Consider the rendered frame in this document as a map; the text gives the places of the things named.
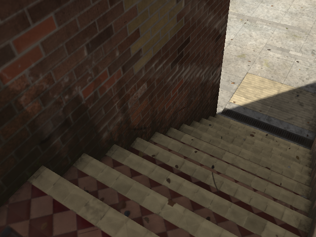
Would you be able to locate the stairs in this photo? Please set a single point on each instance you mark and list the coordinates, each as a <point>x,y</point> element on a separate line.
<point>214,178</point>

